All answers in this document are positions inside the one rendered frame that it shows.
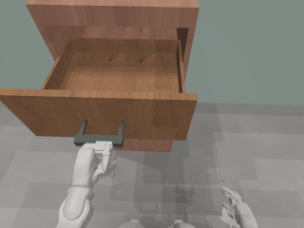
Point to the drawer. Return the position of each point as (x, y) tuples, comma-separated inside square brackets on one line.
[(106, 81)]

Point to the cabinet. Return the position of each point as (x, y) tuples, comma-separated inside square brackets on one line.
[(58, 20)]

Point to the right robot hand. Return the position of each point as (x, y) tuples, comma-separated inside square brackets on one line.
[(241, 216)]

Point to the handle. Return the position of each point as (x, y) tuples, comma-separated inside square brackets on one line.
[(117, 140)]

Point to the left robot forearm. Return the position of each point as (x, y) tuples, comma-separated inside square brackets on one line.
[(77, 208)]

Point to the left robot hand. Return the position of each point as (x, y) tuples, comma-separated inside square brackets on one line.
[(100, 154)]

